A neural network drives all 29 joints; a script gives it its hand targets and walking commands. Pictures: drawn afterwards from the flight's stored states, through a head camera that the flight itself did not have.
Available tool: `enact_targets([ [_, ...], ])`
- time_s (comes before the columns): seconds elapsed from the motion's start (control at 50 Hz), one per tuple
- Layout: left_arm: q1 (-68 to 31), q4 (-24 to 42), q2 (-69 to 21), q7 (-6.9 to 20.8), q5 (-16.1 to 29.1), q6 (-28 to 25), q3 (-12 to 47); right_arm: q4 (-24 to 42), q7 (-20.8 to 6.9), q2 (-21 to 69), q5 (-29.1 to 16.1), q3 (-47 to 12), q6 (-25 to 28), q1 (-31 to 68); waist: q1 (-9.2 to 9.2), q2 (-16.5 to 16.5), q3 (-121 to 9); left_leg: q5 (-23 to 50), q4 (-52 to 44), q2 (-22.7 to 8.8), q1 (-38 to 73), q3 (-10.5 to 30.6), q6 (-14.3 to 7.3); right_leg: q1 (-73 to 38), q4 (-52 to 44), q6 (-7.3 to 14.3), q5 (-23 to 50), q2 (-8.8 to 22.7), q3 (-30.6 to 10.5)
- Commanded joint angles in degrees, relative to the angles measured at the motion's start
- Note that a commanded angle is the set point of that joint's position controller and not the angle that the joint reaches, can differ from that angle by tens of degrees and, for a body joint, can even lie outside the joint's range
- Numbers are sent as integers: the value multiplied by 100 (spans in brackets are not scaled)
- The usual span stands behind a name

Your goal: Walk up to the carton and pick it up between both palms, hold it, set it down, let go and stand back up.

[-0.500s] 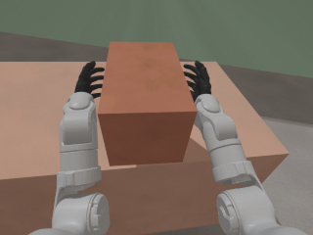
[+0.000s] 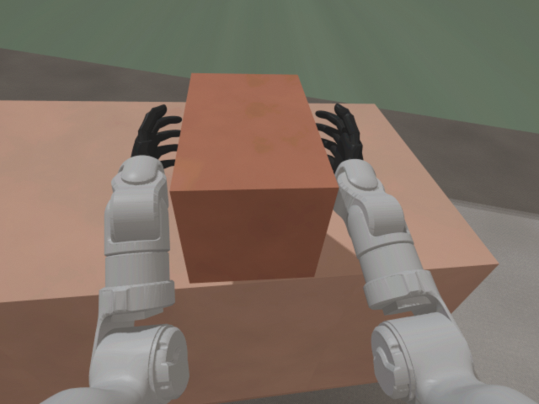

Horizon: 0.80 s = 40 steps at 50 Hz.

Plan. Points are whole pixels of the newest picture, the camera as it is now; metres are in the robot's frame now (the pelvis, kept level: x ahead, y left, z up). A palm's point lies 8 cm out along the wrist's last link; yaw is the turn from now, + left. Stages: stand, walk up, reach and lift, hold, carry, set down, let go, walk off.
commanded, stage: hold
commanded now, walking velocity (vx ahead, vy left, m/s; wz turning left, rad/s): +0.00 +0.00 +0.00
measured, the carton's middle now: (249, 168) +0.41 +0.02 +0.16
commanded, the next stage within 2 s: none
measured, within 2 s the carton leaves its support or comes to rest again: neither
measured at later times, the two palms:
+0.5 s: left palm (149, 161) +0.36 +0.15 +0.20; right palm (347, 163) +0.36 -0.12 +0.20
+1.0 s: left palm (148, 159) +0.36 +0.15 +0.21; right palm (347, 161) +0.36 -0.12 +0.21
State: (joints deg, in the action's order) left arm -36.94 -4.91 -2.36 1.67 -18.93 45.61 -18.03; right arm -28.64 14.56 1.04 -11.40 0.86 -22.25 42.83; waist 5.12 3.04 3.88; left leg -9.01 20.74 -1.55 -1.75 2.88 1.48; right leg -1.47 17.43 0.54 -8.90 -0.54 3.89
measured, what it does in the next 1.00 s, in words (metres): stands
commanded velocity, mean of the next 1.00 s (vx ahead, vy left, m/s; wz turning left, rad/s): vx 0.00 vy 0.00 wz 0.00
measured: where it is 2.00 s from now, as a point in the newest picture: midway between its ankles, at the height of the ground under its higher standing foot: outside the picture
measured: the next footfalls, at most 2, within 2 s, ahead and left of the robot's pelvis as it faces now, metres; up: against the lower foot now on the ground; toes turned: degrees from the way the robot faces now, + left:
none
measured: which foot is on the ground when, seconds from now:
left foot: down 0.00-1.00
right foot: down 0.00-1.00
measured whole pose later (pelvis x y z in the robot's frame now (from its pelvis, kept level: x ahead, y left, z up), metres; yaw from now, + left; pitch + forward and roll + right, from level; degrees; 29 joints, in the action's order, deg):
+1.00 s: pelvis +0.00 +0.00 +0.00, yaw +0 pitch -11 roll -1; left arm -37.5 -4.6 -2.7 2.0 -19.9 45.8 -18.0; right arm -28.4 14.5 0.9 -11.5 1.0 -21.9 42.7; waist 4.8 2.7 4.5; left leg -9.1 20.7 -1.6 -1.1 2.6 1.4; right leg -2.0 17.4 0.5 -8.9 -0.5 3.6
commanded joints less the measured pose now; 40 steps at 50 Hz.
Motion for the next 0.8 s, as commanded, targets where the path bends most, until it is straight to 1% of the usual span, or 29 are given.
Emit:
enact_targets([
  [0.0,-4259,1033,-3152,700,1006,-555,3169,1979,-527,3283,-687,-2282,379,4443,107,-775,-3090,1405,-98,460,755,-361,-11,-546,-155,-329,1333,-300,62],
  [0.02,-4036,943,-3231,719,949,-494,3110,1927,-514,3205,-622,-2204,337,4241,160,-702,-2987,1344,-110,416,822,-356,7,-552,-173,-350,1280,-307,66],
  [0.04,-4001,807,-3034,741,821,-473,2895,1831,-517,3278,-623,-2256,286,4292,6,-492,-2734,1047,-189,452,634,-391,-110,-480,-237,-374,984,-303,84],
  [0.08,-3867,859,-3116,791,754,-390,2938,1731,-535,3171,-546,-2104,239,4010,153,-632,-2576,838,-306,427,574,-405,-34,-555,-247,-353,820,-268,126],
  [0.1,-3937,609,-2891,828,661,-385,2735,1516,-543,3117,-521,-2018,229,4101,38,-509,-2135,616,-358,451,373,-444,-102,-389,-301,-367,537,-263,99],
  [0.12,-4082,1037,-3126,829,786,-408,2947,1764,-535,3337,-595,-2164,259,4065,104,-580,-2482,894,-308,456,511,-433,-20,-600,-186,-354,801,-292,145],
  [0.18,-4209,988,-3155,807,998,-458,3158,2158,-544,3192,-664,-2284,373,4509,105,-568,-2824,1132,-214,428,710,-381,12,-476,-193,-355,936,-339,142],
  [0.2,-4207,1119,-3145,773,910,-491,3134,2165,-544,3276,-679,-2302,346,4336,106,-640,-2712,1180,-196,437,636,-386,19,-455,-191,-349,971,-330,140],
  [0.22,-3957,1053,-3110,773,861,-447,3105,2203,-524,3311,-749,-2371,360,4270,9,-651,-2764,1380,-134,482,680,-437,32,-611,-174,-377,1166,-342,160],
  [0.24,-3799,1144,-3267,751,938,-423,3256,2280,-503,3275,-740,-2400,333,4196,101,-685,-2883,1711,-88,403,907,-393,82,-544,-138,-356,1386,-364,147],
  [0.28,-3814,1294,-3258,749,959,-418,3234,2219,-494,3146,-752,-2379,274,3944,231,-737,-2793,1714,-98,407,947,-364,125,-511,-157,-326,1351,-371,132],
  [0.3,-3983,1332,-3212,747,927,-413,3185,2222,-522,3195,-747,-2338,291,4025,110,-757,-2717,1471,-155,423,851,-371,108,-490,-206,-330,1109,-348,122],
  [0.32,-3874,1004,-3004,769,812,-375,3050,1983,-514,3113,-680,-2301,220,4050,65,-535,-2355,1164,-228,407,662,-393,17,-415,-234,-343,896,-349,141],
  [0.34,-3961,970,-3047,790,840,-380,3018,1958,-533,3100,-594,-2222,237,4078,109,-519,-2311,963,-293,442,577,-422,-4,-397,-275,-344,699,-330,171],
  [0.38,-3892,905,-3080,804,745,-353,2905,1914,-565,3102,-605,-2191,295,4204,27,-563,-2438,848,-287,399,566,-410,-26,-412,-256,-292,564,-322,137],
  [0.4,-3830,985,-3113,790,776,-331,3018,2001,-599,3127,-641,-2276,320,4175,-2,-675,-2503,971,-267,388,604,-419,2,-461,-213,-281,696,-328,149],
  [0.44,-3851,1246,-3237,766,1047,-396,3294,2484,-554,3175,-717,-2491,370,4334,70,-564,-2990,1557,-149,375,896,-340,85,-630,-153,-293,1138,-396,153],
  [0.48,-3882,1168,-3034,732,953,-443,3180,2439,-506,3325,-846,-2647,351,4441,-111,-428,-2928,1507,-112,435,805,-398,-30,-546,-200,-361,1189,-396,114],
  [0.52,-3902,1187,-3111,730,883,-402,3094,2133,-527,3225,-695,-2387,280,4142,55,-497,-2612,1276,-205,400,701,-394,-21,-433,-210,-317,1051,-362,114],
  [0.56,-3941,988,-3044,777,802,-354,2996,1841,-539,3078,-597,-2183,261,4059,102,-611,-2387,856,-297,423,550,-397,-15,-398,-243,-311,636,-318,122],
  [0.58,-3791,907,-3090,794,714,-315,2949,1766,-554,3124,-541,-2169,252,4046,61,-523,-2226,785,-342,390,450,-415,-39,-500,-240,-296,699,-314,132],
  [0.6,-3951,708,-3026,826,716,-329,2961,1553,-559,3030,-439,-1963,234,4126,137,-551,-2194,480,-401,424,381,-417,-23,-406,-305,-297,371,-295,157],
  [0.62,-3820,818,-3065,838,743,-313,2902,1853,-549,3155,-478,-2130,294,4215,71,-499,-2377,764,-319,410,435,-433,-95,-521,-238,-336,748,-274,106],
  [0.64,-3927,854,-3045,833,777,-332,3001,1895,-559,3211,-557,-2126,324,4340,77,-605,-2565,732,-311,448,508,-454,-40,-538,-260,-347,681,-287,122],
  [0.68,-4014,1556,-3326,776,972,-431,3333,2008,-542,3328,-644,-2286,346,3934,239,-832,-2881,1503,-157,416,894,-438,92,-601,-135,-338,1366,-324,142],
  [0.72,-3937,1049,-3201,778,844,-391,3143,2065,-513,3171,-658,-2267,322,4288,86,-676,-2701,1284,-213,441,721,-393,64,-548,-236,-342,1054,-333,151],
  [0.74,-3821,903,-3070,805,721,-373,2970,1918,-521,3095,-578,-2170,312,4191,115,-650,-2508,1148,-239,437,619,-399,-14,-569,-270,-321,995,-285,122],
  [0.76,-3952,932,-3036,822,801,-402,2937,1829,-537,3146,-471,-2127,302,4106,129,-506,-2423,884,-288,425,503,-421,-45,-525,-244,-334,860,-271,86],
  [0.78,-4015,1054,-3040,824,800,-388,2974,1960,-559,3236,-500,-2173,358,4223,52,-574,-2556,900,-263,417,464,-417,-74,-615,-188,-337,842,-278,102],
])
